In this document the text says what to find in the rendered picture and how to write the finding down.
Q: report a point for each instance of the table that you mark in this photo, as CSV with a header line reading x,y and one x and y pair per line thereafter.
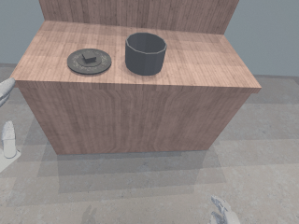
x,y
202,84

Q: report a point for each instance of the knob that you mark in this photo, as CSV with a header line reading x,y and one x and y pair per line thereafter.
x,y
89,56

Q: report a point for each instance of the right robot hand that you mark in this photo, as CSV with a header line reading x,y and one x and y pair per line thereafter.
x,y
229,217

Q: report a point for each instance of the left robot hand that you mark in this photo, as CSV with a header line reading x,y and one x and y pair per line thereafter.
x,y
9,153

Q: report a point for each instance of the pot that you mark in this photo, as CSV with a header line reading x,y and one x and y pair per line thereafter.
x,y
144,53

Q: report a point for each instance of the lid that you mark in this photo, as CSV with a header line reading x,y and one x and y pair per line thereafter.
x,y
77,63

